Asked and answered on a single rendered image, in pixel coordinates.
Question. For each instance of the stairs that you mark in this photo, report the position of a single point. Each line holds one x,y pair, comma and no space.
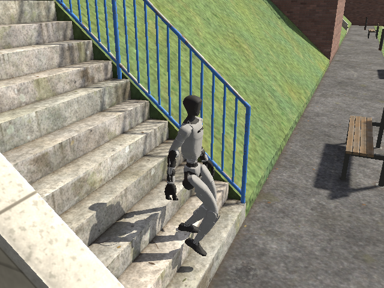
97,158

